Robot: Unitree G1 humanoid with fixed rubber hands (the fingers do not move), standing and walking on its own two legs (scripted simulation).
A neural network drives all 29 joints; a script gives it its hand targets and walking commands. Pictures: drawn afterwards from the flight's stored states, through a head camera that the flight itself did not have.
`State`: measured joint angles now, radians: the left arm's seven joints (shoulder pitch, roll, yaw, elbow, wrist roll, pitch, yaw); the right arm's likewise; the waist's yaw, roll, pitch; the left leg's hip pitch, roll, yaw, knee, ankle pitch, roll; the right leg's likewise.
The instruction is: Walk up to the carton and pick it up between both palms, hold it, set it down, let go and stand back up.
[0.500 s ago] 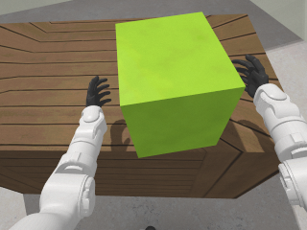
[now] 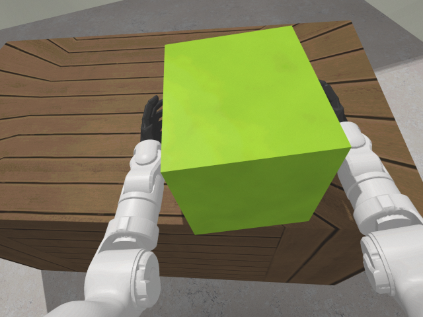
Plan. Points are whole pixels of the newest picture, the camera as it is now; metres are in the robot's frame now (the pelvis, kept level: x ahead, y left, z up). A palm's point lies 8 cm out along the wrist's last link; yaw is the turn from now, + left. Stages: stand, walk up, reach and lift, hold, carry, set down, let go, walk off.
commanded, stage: reach and lift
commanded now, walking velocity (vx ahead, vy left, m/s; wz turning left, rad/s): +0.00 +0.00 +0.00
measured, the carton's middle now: (240, 137) +0.44 +0.03 +0.07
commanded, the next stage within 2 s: none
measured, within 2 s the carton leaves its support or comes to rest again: leaves its support in 1.88 s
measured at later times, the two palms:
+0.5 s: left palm (139, 159) +0.36 +0.21 +0.08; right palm (320, 140) +0.43 -0.11 +0.08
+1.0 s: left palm (139, 160) +0.36 +0.21 +0.08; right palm (320, 141) +0.42 -0.11 +0.08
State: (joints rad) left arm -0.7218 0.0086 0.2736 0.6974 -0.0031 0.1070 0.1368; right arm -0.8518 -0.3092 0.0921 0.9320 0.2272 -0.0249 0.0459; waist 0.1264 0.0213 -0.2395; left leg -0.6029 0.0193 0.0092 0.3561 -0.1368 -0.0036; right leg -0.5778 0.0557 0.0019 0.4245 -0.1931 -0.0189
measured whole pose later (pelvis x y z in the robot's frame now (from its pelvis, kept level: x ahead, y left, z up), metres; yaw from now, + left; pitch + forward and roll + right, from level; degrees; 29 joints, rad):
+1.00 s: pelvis -0.03 +0.00 +0.00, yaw +1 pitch +19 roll +1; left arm -0.69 -0.01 0.38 0.79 0.07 -0.01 0.12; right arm -0.86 -0.11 -0.27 1.07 -0.10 -0.13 0.06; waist 0.13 0.01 -0.24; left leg -0.58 0.01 0.01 0.31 -0.07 -0.01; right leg -0.56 0.04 0.00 0.41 -0.18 -0.02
